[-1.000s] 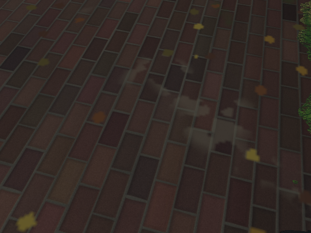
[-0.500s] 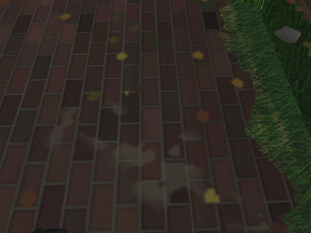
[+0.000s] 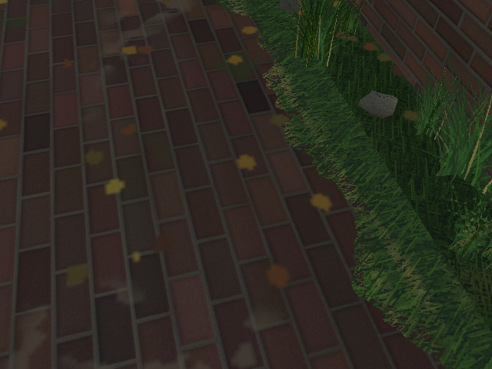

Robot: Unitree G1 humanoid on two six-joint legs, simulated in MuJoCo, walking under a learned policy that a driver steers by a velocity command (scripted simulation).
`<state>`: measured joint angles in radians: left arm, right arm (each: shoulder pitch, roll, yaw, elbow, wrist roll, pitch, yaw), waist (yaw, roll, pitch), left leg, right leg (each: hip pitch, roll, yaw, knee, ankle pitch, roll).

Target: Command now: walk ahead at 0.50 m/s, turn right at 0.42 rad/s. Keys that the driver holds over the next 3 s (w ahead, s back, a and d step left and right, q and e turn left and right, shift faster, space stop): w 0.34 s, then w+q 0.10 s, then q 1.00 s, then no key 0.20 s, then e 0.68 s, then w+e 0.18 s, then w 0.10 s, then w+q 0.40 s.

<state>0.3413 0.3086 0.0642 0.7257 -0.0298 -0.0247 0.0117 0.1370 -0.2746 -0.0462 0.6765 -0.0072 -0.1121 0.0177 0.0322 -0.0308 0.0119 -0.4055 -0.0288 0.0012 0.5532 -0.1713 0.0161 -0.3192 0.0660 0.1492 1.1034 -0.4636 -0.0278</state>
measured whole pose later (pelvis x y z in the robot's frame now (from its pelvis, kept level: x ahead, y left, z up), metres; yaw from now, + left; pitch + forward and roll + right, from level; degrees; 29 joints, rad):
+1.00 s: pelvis +0.41 -0.03 +0.00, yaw +14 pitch +2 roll -1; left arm 0.10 0.30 0.07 0.77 0.00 0.00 0.02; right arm 0.15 -0.30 -0.07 0.65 0.00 0.00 0.02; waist -0.01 -0.01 0.07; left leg -0.43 -0.04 -0.01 0.53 -0.14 0.06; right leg -0.45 0.00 0.00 1.15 -0.53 0.04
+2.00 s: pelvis +0.43 -0.05 +0.01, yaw +27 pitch +0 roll +1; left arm 0.21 0.33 0.08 0.81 -0.02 0.05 0.01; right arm 0.13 -0.25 -0.06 0.68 -0.01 0.02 -0.04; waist 0.03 -0.01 0.05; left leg -0.21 0.02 0.10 0.50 -0.30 0.00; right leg -0.42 -0.05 -0.01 0.95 -0.53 0.06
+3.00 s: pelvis +0.64 -0.01 +0.02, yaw +14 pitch +2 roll -1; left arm 0.15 0.31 0.04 0.65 0.01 -0.10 -0.02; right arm 0.42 -0.25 -0.04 0.81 0.02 -0.06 0.00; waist -0.06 -0.03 0.02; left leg -0.08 -0.06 -0.14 0.30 -0.24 0.05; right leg -0.57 -0.02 0.06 0.77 -0.21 0.03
